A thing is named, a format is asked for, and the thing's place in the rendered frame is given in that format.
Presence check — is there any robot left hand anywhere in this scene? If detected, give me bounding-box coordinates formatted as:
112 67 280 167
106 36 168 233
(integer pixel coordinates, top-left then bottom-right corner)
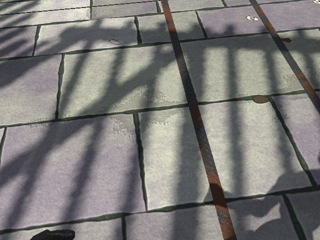
30 229 75 240

